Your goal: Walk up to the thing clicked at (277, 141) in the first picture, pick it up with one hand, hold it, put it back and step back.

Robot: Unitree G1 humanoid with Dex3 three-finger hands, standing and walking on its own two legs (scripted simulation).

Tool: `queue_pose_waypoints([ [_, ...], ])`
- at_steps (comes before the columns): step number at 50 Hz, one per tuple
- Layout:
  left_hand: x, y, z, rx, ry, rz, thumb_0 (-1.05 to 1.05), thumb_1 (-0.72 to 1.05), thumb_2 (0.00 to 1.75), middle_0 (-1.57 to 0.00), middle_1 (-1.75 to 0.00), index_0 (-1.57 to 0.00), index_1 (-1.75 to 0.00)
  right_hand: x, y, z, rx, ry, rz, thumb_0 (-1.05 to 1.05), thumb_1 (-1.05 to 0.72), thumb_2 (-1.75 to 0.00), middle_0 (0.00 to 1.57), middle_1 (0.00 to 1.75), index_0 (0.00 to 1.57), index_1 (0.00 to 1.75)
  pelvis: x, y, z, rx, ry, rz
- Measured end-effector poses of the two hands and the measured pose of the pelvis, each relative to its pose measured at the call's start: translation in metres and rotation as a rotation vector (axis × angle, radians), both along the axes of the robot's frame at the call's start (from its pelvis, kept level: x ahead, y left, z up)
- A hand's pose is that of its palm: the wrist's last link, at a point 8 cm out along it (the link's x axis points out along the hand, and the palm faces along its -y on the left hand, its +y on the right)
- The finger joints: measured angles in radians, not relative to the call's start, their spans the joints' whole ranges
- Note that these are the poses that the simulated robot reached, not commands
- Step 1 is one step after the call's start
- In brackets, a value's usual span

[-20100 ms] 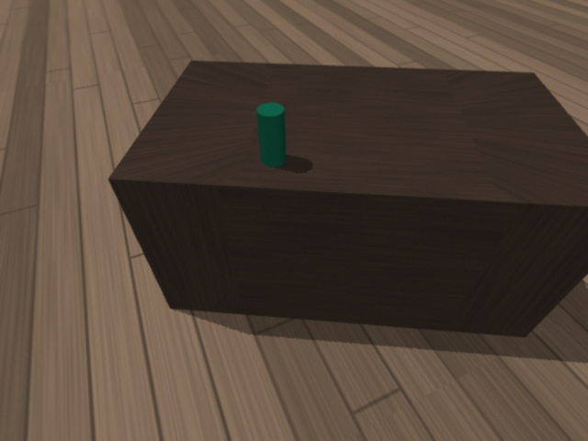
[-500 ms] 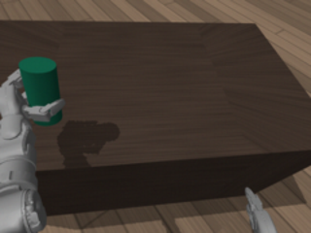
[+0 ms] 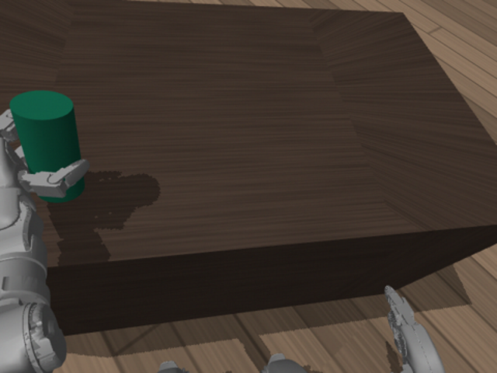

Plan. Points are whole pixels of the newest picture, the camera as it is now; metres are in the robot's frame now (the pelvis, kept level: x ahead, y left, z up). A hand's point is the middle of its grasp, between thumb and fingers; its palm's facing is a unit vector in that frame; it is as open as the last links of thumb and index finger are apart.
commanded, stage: lower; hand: left
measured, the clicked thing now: (52, 150) +0.48 +0.24 +0.06
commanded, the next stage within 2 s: loosen in 0.50 s
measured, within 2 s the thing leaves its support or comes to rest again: rests again in 1.36 s
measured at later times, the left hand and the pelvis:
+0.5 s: hand (60, 166) +0.48 +0.25 +0.02, palm faces +0.28 -0.96 -0.02, open 10.4 cm; pelvis -0.01 +0.00 -0.02, yaw +0 degrees
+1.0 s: hand (59, 167) +0.48 +0.25 +0.02, palm faces +0.29 -0.96 -0.01, open 12.5 cm; pelvis -0.01 +0.00 -0.03, yaw +0 degrees
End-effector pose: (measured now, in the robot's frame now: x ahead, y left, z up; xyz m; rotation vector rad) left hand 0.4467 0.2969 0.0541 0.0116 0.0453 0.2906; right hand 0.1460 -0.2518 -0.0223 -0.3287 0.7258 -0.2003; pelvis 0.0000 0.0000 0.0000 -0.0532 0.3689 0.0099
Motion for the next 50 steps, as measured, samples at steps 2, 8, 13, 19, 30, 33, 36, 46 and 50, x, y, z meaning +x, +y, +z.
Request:
queue_pose_waypoints([
  [2, 0.0, 0.001, -0.002, -0.002, -0.003, 0.005, 0.04, -0.46, 1.08, -0.8, -1.12, -0.71, -1.06, 0.0, 0.0, 0.0, -0.002, -0.001, 0.001, -0.01, 0.5, -0.06, 0.06, 0.05, 0.06, 0.05, 0.0, 0.0, -0.002, 0.0, 0.004, 0.0],
  [8, 0.001, 0.0, -0.009, 0.004, 0.002, -0.001, 0.04, -0.46, 1.08, -0.8, -1.12, -0.71, -1.06, -0.002, -0.001, -0.001, -0.008, -0.004, 0.009, -0.01, 0.5, -0.06, 0.06, 0.05, 0.06, 0.05, -0.002, -0.001, -0.006, 0.0, 0.016, 0.0],
  [13, 0.001, 0.0, -0.016, 0.0, 0.004, -0.003, 0.04, -0.46, 1.08, -0.8, -1.12, -0.71, -1.06, -0.003, -0.001, 0.0, -0.014, -0.011, 0.013, -0.01, 0.51, -0.06, 0.06, 0.05, 0.06, 0.05, -0.003, -0.002, -0.01, -0.001, 0.023, 0.0],
  [19, 0.001, -0.001, -0.023, 0.001, 0.0, -0.001, 0.04, -0.46, 1.08, -0.8, -1.12, -0.71, -1.06, -0.005, -0.001, 0.0, -0.028, -0.014, 0.019, -0.01, 0.51, -0.06, 0.06, 0.05, 0.06, 0.05, -0.006, -0.002, -0.014, -0.002, 0.03, 0.0],
  [30, 0.002, -0.002, -0.03, 0.002, -0.014, -0.011, 0.04, -0.46, 1.08, -0.8, -1.12, -0.71, -1.06, -0.007, 0.0, 0.0, -0.042, -0.018, 0.029, -0.01, 0.5, -0.06, 0.06, 0.05, 0.06, 0.05, -0.008, -0.001, -0.02, -0.006, 0.042, 0.001],
  [33, 0.001, -0.002, -0.03, 0.002, -0.021, -0.009, 0.04, -0.46, 1.08, -0.8, -1.11, -0.71, -1.06, -0.008, 0.001, -0.002, -0.039, -0.019, 0.034, -0.01, 0.5, -0.06, 0.06, 0.05, 0.06, 0.05, -0.009, 0.0, -0.021, -0.007, 0.044, 0.001],
  [36, 0.0, -0.001, -0.03, -0.002, -0.026, -0.002, 0.03, -0.45, 1.06, -0.82, -1.09, -0.73, -1.03, -0.008, 0.003, -0.002, -0.033, -0.025, 0.036, -0.01, 0.5, -0.05, 0.06, 0.05, 0.06, 0.05, -0.01, 0.0, -0.023, -0.006, 0.045, 0.0],
  [46, -0.001, 0.0, -0.03, -0.003, -0.028, -0.001, 0.0, -0.43, 0.68, -0.81, -0.85, -0.78, -0.81, -0.013, 0.003, -0.001, -0.043, -0.026, 0.033, -0.01, 0.5, -0.05, 0.06, 0.05, 0.06, 0.05, -0.014, 0.001, -0.025, -0.007, 0.044, 0.001],
  [50, -0.001, -0.001, -0.031, -0.004, -0.027, 0.0, 0.0, -0.48, 0.51, -0.7, -0.69, -0.69, -0.67, -0.014, 0.003, -0.001, -0.045, -0.028, 0.032, -0.01, 0.5, -0.05, 0.06, 0.05, 0.06, 0.06, -0.015, 0.001, -0.025, -0.008, 0.044, 0.001],
])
